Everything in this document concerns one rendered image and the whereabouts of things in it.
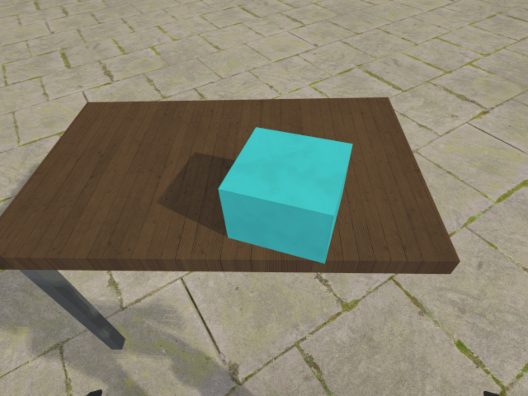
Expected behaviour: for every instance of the table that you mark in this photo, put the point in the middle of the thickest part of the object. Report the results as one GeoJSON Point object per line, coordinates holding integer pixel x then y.
{"type": "Point", "coordinates": [133, 186]}

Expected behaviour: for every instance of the carton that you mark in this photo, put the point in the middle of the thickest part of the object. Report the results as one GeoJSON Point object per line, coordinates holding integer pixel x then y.
{"type": "Point", "coordinates": [283, 192]}

